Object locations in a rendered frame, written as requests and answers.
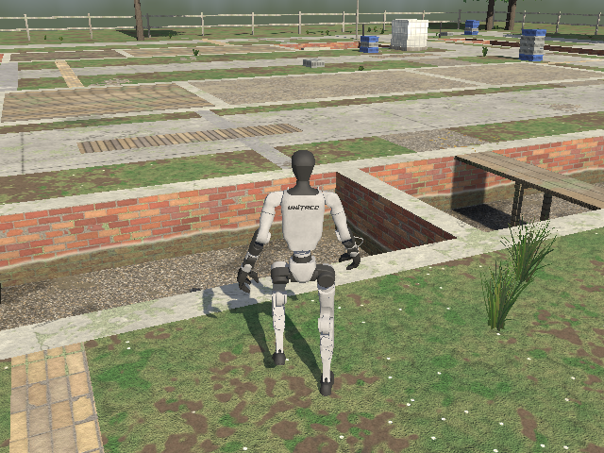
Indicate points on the robot right upper arm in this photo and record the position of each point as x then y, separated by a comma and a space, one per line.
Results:
333, 201

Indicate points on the robot left upper arm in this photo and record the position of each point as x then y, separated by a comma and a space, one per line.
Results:
267, 215

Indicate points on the robot left foot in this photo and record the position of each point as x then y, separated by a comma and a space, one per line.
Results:
279, 358

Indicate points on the right robot hand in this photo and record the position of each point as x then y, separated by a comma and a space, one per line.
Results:
354, 264

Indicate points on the left robot hand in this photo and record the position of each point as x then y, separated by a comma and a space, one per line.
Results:
242, 278

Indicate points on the left robot thigh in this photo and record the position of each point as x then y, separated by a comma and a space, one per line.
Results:
280, 275

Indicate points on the left robot forearm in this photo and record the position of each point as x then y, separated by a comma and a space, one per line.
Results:
252, 254

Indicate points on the right robot forearm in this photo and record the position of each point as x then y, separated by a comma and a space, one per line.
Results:
350, 245

